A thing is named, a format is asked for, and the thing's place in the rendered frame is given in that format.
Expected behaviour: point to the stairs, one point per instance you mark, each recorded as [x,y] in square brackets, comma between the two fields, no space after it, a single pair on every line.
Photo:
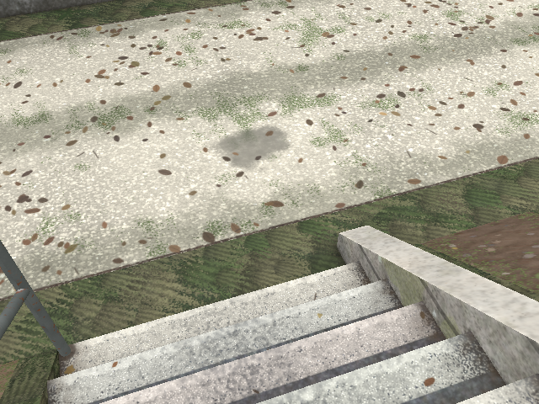
[327,338]

